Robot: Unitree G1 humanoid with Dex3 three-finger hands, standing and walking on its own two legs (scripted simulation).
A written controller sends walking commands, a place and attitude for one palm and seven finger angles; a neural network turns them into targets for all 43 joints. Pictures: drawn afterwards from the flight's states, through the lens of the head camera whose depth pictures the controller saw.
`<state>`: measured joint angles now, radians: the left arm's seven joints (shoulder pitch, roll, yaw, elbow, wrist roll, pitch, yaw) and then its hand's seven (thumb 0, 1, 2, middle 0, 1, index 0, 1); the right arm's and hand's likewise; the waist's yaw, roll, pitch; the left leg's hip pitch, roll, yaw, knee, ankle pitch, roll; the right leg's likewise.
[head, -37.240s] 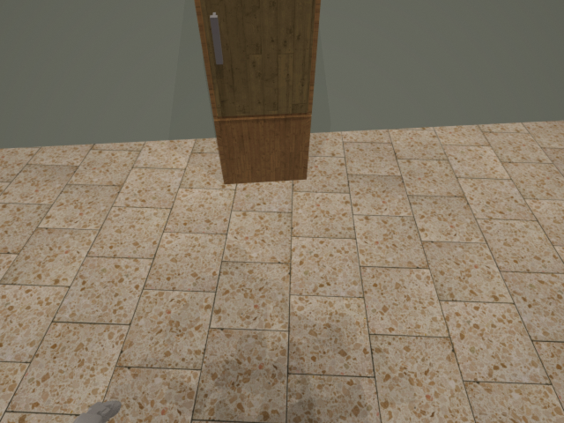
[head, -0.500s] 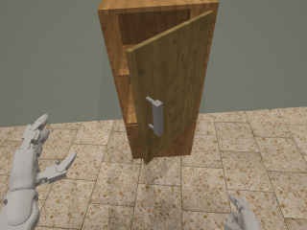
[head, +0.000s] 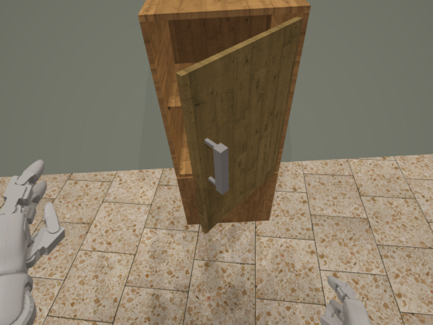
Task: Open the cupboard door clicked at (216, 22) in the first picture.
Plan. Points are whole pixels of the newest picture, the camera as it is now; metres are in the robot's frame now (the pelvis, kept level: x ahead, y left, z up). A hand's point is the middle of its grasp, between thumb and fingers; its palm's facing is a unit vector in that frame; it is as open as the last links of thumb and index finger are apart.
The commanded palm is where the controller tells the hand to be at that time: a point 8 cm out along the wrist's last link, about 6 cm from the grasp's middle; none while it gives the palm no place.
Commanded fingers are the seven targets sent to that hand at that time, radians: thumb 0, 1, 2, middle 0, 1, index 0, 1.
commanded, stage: draw the hand back to the body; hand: left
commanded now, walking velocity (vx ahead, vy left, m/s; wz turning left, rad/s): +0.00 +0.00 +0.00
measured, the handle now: (215, 166) +0.49 +0.06 -0.02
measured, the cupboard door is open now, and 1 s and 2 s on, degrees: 42 42 42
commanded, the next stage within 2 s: step back with the hand held close in 0.04 s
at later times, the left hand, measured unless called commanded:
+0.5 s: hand (54, 233) +0.20 +0.25 +0.15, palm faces +0.34 -0.76 -0.55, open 7.4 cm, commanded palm +0.14 +0.29 +0.17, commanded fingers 0.00 0.90 0.90 -0.20 -0.30 -0.20 -0.30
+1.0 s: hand out of the picture +0.12 +0.29 +0.15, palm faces +0.36 -0.78 -0.52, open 7.4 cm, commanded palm +0.05 +0.33 +0.17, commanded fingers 0.00 0.90 0.90 -0.20 -0.30 -0.20 -0.30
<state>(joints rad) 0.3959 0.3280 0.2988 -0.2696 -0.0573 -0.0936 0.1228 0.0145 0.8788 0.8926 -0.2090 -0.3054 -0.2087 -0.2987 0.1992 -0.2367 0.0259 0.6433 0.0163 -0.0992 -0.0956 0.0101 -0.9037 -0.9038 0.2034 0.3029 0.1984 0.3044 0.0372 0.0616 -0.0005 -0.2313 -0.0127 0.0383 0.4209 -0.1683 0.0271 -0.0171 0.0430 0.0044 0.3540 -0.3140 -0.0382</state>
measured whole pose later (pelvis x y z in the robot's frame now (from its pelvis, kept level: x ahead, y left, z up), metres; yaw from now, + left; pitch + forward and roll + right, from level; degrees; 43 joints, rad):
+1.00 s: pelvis -0.08 +0.03 -0.01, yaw +1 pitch +0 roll -3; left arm 0.56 0.43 0.39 -0.44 -0.05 -0.23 0.14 0.01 0.89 0.90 -0.21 -0.31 -0.21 -0.30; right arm 0.22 -0.24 0.01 0.58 0.02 -0.06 -0.10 0.01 -0.90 -0.90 0.20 0.30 0.20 0.30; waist -0.01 0.07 0.05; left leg -0.40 0.00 0.02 0.44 -0.07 0.06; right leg -0.22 0.07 0.00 0.47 -0.26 0.00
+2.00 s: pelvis -0.32 -0.05 +0.00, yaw -4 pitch +3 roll +5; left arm 0.59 0.42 0.37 -0.45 -0.02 -0.15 0.19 0.01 0.88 0.90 -0.22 -0.31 -0.22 -0.30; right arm 0.18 -0.23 -0.01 0.64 0.02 -0.02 -0.09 0.01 -0.91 -0.90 0.20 0.30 0.20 0.30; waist -0.03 -0.02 -0.01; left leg -0.40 -0.04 0.03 0.89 -0.46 -0.01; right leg -0.28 0.05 -0.06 0.45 -0.22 -0.13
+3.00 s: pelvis -0.39 -0.13 +0.00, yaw -1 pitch +1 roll +2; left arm 0.57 0.37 0.37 -0.40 -0.03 -0.23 0.17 0.01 0.89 0.90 -0.21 -0.31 -0.21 -0.30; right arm 0.18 -0.27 -0.04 0.60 0.03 -0.05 -0.05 0.01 -0.91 -0.90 0.20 0.30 0.19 0.30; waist 0.00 0.03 0.08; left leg -0.24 0.02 0.02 0.46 -0.20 0.05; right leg -0.19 0.12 -0.10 0.36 -0.20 -0.10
